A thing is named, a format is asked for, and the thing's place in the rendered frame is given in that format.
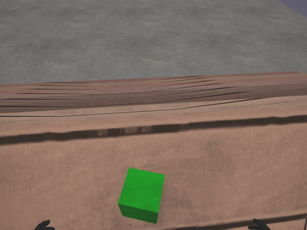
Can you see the right robot hand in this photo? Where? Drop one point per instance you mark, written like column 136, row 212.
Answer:
column 261, row 225

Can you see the carton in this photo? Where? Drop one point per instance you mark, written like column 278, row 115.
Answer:
column 141, row 195

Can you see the left robot hand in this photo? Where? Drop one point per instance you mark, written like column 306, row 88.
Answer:
column 42, row 226

